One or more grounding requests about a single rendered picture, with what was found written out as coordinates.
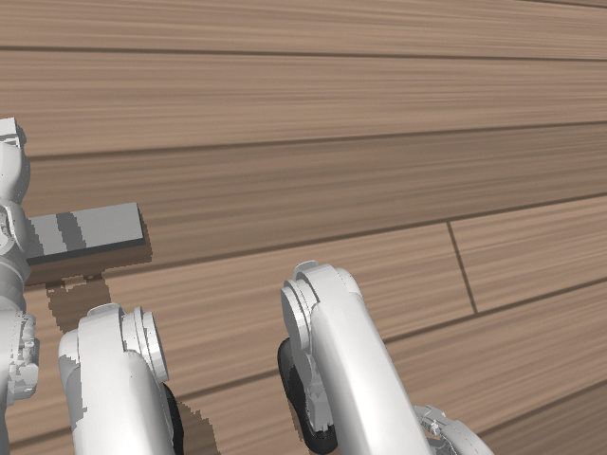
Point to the right robot foot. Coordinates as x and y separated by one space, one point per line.
320 442

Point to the right robot hand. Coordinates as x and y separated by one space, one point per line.
457 438

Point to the left robot arm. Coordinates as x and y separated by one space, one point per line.
19 348

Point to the carton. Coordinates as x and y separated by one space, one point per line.
84 232

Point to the left robot hand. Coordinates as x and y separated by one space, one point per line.
14 165

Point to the left robot foot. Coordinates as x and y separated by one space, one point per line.
177 425

